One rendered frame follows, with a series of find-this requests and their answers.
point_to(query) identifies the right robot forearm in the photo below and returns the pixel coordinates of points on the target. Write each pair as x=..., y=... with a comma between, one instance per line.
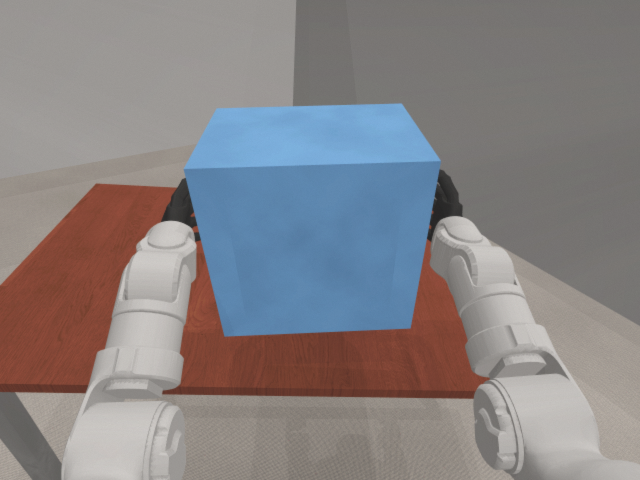
x=503, y=338

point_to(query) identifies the robot right upper arm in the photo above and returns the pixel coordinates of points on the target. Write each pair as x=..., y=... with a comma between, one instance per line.
x=539, y=427

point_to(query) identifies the carton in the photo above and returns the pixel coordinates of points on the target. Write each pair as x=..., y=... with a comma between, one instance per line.
x=313, y=218

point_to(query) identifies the table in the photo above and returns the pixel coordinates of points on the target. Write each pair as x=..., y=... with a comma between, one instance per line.
x=56, y=310

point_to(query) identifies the left robot forearm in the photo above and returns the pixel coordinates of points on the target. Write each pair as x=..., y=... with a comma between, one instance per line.
x=142, y=357

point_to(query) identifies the robot left upper arm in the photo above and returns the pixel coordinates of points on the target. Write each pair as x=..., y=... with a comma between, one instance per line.
x=141, y=440

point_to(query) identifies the left robot hand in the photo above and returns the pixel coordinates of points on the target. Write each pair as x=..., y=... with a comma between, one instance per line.
x=180, y=208

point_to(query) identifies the right robot hand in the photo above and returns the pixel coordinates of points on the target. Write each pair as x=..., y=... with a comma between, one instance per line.
x=447, y=203

